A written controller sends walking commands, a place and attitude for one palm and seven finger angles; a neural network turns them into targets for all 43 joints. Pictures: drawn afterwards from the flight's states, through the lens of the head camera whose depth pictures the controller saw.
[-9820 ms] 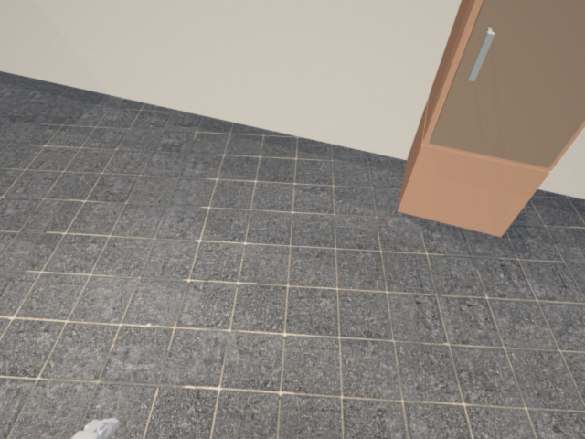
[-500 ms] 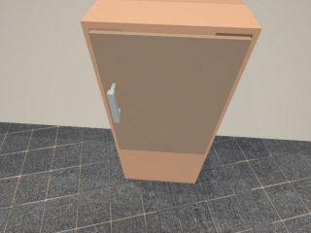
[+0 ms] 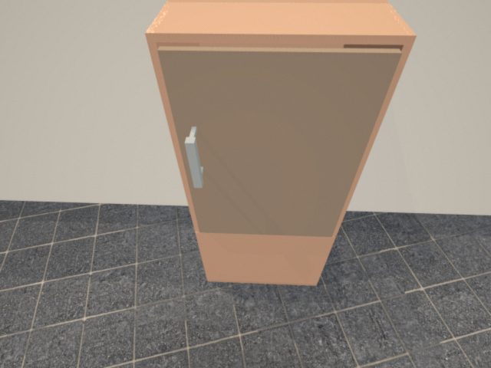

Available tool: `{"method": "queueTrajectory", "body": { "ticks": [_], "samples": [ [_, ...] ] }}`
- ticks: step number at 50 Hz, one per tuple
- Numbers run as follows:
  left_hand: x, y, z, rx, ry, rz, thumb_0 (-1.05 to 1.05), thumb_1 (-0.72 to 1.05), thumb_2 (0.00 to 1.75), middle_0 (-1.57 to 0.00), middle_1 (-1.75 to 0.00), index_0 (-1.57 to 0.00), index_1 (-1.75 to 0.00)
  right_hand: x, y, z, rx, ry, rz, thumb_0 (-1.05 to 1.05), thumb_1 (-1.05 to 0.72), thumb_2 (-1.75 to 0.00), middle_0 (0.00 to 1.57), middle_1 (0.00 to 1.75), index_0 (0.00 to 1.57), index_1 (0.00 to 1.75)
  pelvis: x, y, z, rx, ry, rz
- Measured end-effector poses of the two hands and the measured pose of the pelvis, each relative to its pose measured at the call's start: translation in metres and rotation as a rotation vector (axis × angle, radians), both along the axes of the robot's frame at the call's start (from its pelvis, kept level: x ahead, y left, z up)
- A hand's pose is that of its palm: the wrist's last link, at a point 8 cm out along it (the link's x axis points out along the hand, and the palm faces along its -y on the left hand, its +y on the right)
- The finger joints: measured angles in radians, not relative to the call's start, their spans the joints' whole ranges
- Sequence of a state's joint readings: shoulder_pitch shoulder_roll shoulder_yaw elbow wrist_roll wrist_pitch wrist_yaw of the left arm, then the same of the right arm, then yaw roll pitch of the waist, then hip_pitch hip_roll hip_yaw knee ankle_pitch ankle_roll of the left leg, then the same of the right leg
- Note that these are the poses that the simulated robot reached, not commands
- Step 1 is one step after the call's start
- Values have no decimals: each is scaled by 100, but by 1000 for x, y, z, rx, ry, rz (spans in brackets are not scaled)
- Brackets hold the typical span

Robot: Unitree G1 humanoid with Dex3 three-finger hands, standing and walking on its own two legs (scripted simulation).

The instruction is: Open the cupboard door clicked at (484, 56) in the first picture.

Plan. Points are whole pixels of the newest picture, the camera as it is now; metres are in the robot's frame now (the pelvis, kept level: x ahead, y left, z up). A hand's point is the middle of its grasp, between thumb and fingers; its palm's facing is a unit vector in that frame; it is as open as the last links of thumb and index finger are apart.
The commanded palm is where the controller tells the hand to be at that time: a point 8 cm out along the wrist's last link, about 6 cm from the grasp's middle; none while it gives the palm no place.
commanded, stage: look again from close up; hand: left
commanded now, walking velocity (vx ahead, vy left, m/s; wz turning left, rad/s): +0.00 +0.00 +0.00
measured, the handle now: (196, 158) +0.54 +0.15 +0.01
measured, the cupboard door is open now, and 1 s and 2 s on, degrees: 0 0 0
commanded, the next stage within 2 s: raise the hand with hooked fingers in 0.12 s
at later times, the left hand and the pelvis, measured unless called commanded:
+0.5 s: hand (152, 293) +0.23 +0.17 +0.00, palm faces +0.13 -0.99 -0.03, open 7.8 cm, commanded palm +0.13 +0.23 -0.05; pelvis +0.01 -0.01 -0.03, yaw +0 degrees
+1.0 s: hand (141, 316) +0.21 +0.19 -0.03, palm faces -0.10 -0.99 -0.02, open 10.7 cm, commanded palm +0.16 +0.26 -0.02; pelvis -0.03 -0.03 -0.08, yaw +1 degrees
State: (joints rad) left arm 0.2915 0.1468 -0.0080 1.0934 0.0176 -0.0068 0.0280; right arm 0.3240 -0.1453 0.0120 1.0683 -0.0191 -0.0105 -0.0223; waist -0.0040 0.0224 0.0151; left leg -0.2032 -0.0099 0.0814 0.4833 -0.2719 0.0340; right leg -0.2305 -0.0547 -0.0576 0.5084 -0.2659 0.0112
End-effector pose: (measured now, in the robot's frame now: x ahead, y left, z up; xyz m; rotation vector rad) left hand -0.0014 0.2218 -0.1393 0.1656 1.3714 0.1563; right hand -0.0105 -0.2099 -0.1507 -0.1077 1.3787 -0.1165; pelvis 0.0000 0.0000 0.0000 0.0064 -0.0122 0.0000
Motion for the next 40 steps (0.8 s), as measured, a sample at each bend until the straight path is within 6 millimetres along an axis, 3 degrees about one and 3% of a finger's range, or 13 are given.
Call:
{"method": "queueTrajectory", "body": {
  "ticks": [6,12,14,16,21,24,27,30,33,36,40],
  "samples": [
    [2,5,2,9,17,-5,0,91,90,-20,-30,-20,-30,-9,7,1,18,41,-6,1,-92,-90,20,30,20,30,2,1,1,5,16,-1],
    [3,-1,0,0,38,1,0,91,90,-20,-30,-20,-30,-2,3,2,10,57,-5,1,-91,-90,20,30,20,30,9,-1,1,-1,24,-1],
    [32,3,14,11,-124,79,1,92,90,-20,-30,-20,-31,11,-6,7,-34,-25,-2,2,-92,-90,20,30,20,30,10,-2,0,-2,26,1],
    [77,14,44,68,-400,103,2,93,89,-20,-31,-21,-31,31,-21,14,-85,-156,1,3,-93,-90,21,30,20,30,13,-3,-2,1,34,7],
    [182,14,125,63,-977,53,2,87,87,-20,-34,-20,-35,108,-55,33,-164,-489,16,3,-93,-90,20,30,20,30,13,-5,-11,-5,73,31],
    [208,4,145,-26,-1223,-22,1,81,85,-20,-38,-21,-38,155,-68,52,-188,-667,32,2,-92,-90,20,30,20,30,11,-10,-22,3,131,11],
    [197,-7,132,-130,-1317,-109,1,74,82,-21,-42,-21,-42,196,-75,69,-196,-798,77,2,-92,-90,20,30,19,30,8,-18,-36,8,172,1],
    [162,-7,102,-172,-1269,-149,1,67,79,-22,-46,-22,-46,228,-76,76,-204,-881,152,2,-91,-90,20,30,19,30,5,-26,-51,7,208,8],
    [124,6,79,-130,-1198,-83,1,60,76,-23,-50,-23,-51,251,-69,71,-202,-918,229,1,-91,-90,20,30,19,30,0,-31,-66,-7,234,26],
    [105,22,84,-28,-1248,-23,1,52,74,-23,-55,-23,-55,260,-56,54,-179,-919,288,1,-91,-90,20,30,19,30,-5,-34,-79,-30,252,49],
    [120,28,108,18,-1438,-90,2,43,70,-23,-61,-23,-61,250,-35,18,-114,-872,312,1,-91,-90,20,30,19,30,-14,-36,-93,-60,266,65]
  ]
}}
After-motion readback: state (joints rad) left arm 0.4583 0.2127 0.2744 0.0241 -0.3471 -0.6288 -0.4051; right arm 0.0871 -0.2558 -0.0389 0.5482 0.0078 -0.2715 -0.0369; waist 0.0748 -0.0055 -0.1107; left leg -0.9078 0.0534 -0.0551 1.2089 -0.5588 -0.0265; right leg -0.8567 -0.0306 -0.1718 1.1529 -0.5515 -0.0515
